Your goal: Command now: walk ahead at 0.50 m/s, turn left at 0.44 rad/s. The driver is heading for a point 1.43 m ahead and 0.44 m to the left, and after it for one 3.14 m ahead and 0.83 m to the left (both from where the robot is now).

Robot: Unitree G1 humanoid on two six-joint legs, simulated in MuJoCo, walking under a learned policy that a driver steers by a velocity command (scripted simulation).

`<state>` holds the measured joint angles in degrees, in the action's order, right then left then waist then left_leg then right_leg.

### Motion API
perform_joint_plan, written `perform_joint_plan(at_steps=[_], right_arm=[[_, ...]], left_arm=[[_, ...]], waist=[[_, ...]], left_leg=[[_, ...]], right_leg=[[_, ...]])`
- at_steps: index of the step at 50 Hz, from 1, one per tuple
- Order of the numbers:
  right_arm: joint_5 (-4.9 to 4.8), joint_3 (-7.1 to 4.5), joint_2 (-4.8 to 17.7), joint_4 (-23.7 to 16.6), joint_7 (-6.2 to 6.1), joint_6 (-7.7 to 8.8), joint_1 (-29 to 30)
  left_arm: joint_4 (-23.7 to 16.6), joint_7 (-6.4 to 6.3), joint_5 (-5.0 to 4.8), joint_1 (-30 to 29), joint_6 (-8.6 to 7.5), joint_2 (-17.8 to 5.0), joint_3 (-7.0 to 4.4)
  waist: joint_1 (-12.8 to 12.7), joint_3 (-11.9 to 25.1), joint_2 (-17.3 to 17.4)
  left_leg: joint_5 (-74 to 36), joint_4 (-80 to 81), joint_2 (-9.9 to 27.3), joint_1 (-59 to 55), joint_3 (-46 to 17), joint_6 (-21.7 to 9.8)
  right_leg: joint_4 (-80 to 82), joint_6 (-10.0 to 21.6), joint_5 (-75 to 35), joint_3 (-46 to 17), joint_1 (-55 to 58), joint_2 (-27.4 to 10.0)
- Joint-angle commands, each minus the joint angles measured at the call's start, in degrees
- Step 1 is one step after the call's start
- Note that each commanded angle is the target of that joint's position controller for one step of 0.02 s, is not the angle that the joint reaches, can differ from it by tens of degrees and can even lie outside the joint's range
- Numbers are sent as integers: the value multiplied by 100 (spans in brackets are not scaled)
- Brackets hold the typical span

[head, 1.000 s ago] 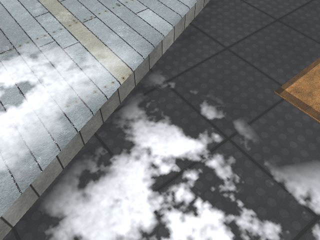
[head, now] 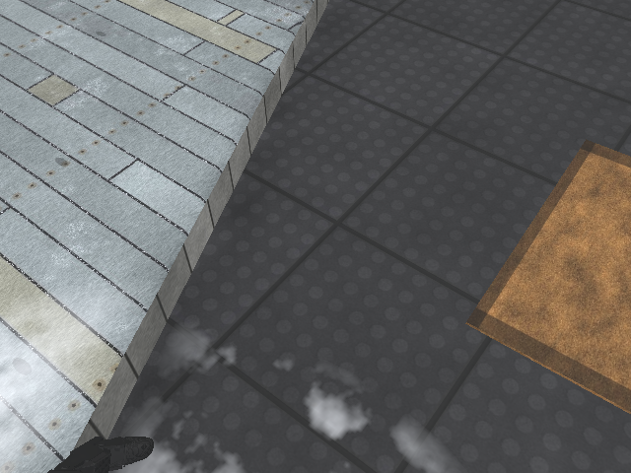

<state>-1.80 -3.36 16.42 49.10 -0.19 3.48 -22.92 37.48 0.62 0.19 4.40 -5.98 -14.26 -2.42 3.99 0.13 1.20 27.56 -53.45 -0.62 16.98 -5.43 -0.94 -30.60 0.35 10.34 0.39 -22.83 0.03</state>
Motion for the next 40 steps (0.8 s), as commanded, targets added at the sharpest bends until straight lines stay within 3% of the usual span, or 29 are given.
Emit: perform_joint_plan(at_steps=[1,2,4,6,12,15,17,19,20,21,22,23,24,25,26,27,28,30,34,40], right_arm=[[-28,-160,690,-621,-23,86,376],[30,-174,614,-659,-14,37,476],[9,-154,412,-730,36,-73,515],[29,-144,320,-832,53,-133,666],[66,-27,149,-1234,238,-117,1618],[56,-20,215,-1474,331,-133,2074],[60,-54,321,-1615,371,-148,2215],[84,-161,526,-1642,369,-181,1904],[71,-286,723,-1494,348,-195,1241],[56,-491,1090,-1218,268,-226,262],[30,-651,1706,-1118,137,-272,-257],[34,-605,1936,-1352,182,-173,-20],[53,-449,1395,-1366,235,-96,-44],[485,-471,1421,-1118,128,-215,127],[455,-369,1105,-1115,102,-226,401],[341,-301,942,-1116,101,-214,621],[274,-256,872,-1140,105,-190,730],[240,-221,827,-1048,140,-93,731],[258,-193,810,-759,142,-33,334],[288,-164,838,-431,122,20,-150]], left_arm=[[77,-11,-3,1215,13,-755,-262],[100,7,23,961,8,-609,-225],[180,10,45,733,-47,-576,-241],[279,-15,46,748,-88,-664,-292],[529,-107,3,957,-25,-1024,-407],[661,-116,-84,1168,53,-1195,-462],[728,-118,-145,1220,125,-1302,-497],[720,-144,-191,1186,210,-1504,-550],[713,-158,-213,1138,265,-1541,-552],[694,-180,-179,1205,269,-1388,-486],[490,-165,49,1463,212,-846,-306],[229,-105,36,1591,-5,-530,-136],[121,-33,-196,881,-151,-1109,-266],[162,23,205,796,30,-853,-167],[245,18,287,913,97,-742,-132],[247,3,361,1027,197,-719,-118],[297,3,393,1270,321,-761,-107],[377,32,317,1419,438,-768,-92],[219,94,289,665,460,-614,-25],[-22,149,197,-157,374,-567,-5]], waist=[[-736,346,-749],[-607,86,-701],[-418,-97,-856],[-376,-125,-650],[-646,-309,-412],[-771,-448,-386],[-734,-447,-431],[-469,-108,-613],[-65,258,-578],[392,760,-390],[321,1200,814],[-54,2105,1443],[326,1829,580],[102,930,7],[-196,408,-232],[-407,224,-102],[-533,337,191],[-633,426,201],[-338,-38,262],[29,-300,247]], left_leg=[[-501,-1685,529,2883,-123,-43],[-785,-1515,648,2782,-118,-18],[-1106,-1306,820,2435,-69,52],[-1432,-1103,825,2488,-33,135],[-2833,789,734,2220,341,110],[-2710,1328,665,2194,543,-55],[-2275,1547,543,2103,715,-227],[-1668,1629,148,1357,1076,-470],[-1692,1871,-142,459,1247,-637],[-1972,2109,-344,-1083,1147,-859],[-1842,2237,938,-2916,-996,-1440],[-638,3336,1995,-3937,-4201,-2432],[-376,3713,1905,-3817,-3867,-2086],[-1660,3575,1771,-2742,-2637,-1704],[-2587,3555,1433,-1862,-2010,-1454],[-3263,3623,1152,-1235,-1521,-1294],[-3786,3645,1059,-847,-1314,-1358],[-3991,3784,917,-507,-951,-1417],[-2906,4283,807,-557,-825,-1320],[-2840,4201,971,-1374,-859,-1146]], right_leg=[[1587,1024,895,-2427,2657,-1910],[1767,1016,436,-1980,2234,-1741],[2043,1000,-364,-1258,1699,-1583],[2161,1033,-1010,-742,1648,-1538],[2257,903,-1435,397,1783,-1452],[2150,801,-1490,637,2200,-1601],[1852,696,-2095,788,2550,-1700],[998,564,-3967,1008,2721,-1668],[47,453,-4639,1174,2598,-1535],[-1287,243,-4297,1310,1869,-1296],[-3364,-89,-871,1324,-200,-812],[-4796,-255,2482,44,-1805,212],[-5010,-143,2114,-604,-2441,-96],[-4611,-70,1315,-276,-2178,-465],[-4020,-72,975,-238,-1729,-645],[-3689,-119,918,-255,-1252,-741],[-3629,-196,954,-218,-809,-734],[-3323,-289,899,-117,-507,-715],[-2107,-313,-38,-30,-871,-731],[-742,-151,-638,17,-1041,-492]])
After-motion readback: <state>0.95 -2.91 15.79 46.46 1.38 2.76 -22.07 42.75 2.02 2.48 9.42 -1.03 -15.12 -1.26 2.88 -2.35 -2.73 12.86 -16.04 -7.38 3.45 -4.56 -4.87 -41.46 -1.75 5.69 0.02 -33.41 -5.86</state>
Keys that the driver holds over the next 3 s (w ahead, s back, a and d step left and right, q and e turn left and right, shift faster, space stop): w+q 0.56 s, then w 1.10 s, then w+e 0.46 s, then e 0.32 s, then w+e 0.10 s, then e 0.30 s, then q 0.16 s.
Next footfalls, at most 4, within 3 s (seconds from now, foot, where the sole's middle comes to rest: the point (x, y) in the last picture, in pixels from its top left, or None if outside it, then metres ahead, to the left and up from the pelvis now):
0.42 left None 0.34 0.19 -0.77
0.94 right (270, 403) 0.65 0.10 -0.77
1.56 left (104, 281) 0.92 0.47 -0.64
2.16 right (123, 181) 1.25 0.47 -0.64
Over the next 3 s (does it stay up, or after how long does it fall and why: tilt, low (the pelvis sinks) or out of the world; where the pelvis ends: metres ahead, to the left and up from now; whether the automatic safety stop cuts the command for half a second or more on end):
stays up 1.31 0.57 0.13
